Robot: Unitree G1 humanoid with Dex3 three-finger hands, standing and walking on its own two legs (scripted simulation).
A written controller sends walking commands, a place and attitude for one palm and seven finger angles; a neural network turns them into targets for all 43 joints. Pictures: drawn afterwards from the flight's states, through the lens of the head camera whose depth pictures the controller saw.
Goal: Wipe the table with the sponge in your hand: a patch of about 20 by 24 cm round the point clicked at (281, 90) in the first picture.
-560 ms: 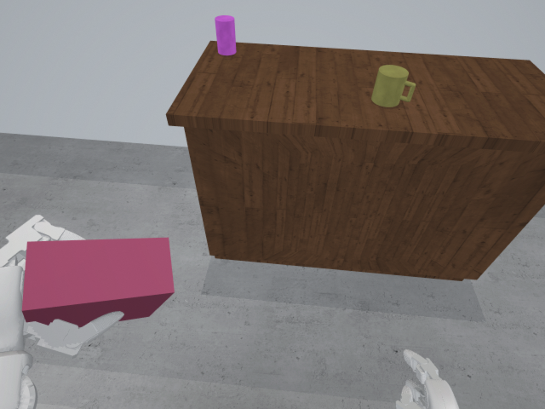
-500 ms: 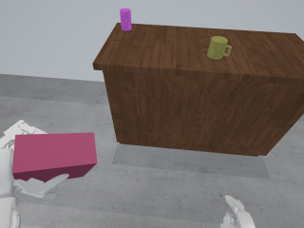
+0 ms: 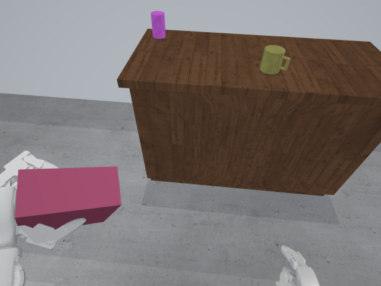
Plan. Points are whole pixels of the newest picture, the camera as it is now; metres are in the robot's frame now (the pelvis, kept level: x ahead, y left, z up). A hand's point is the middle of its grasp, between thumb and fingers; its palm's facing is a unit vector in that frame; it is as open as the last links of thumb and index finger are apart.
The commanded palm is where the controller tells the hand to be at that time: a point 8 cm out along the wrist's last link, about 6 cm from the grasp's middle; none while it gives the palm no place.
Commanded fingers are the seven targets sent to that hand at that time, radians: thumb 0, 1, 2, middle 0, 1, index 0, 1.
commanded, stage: turn to face it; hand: left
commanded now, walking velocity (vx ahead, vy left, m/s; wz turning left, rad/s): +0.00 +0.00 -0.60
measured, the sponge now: (83, 199) +0.22 +0.20 +0.13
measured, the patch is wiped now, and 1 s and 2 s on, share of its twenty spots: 0.00 0.00 0.00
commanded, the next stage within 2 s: take the last steps up to it in 0.84 s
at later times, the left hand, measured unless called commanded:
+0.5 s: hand (92, 182) +0.25 +0.19 +0.15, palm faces +0.24 -0.88 -0.41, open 10.2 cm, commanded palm +0.20 +0.24 +0.18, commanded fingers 0.00 0.10 1.30 -1.20 -1.60 -1.20 -1.60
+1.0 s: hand (143, 175) +0.26 +0.10 +0.17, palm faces +0.00 -0.88 -0.47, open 10.2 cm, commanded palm +0.22 +0.17 +0.18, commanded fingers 0.00 0.10 1.30 -1.20 -1.60 -1.20 -1.60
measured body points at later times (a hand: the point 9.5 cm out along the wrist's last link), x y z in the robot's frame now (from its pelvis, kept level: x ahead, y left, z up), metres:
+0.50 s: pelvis -0.01 -0.01 -0.02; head +0.01 -0.01 +0.43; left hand +0.23 +0.24 +0.17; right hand +0.11 -0.27 -0.10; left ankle +0.05 +0.12 -0.74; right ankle +0.05 -0.12 -0.74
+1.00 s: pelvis -0.03 -0.03 +0.00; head -0.01 -0.04 +0.44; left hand +0.25 +0.15 +0.19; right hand +0.01 -0.32 -0.09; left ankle -0.01 +0.11 -0.72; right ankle +0.00 -0.11 -0.74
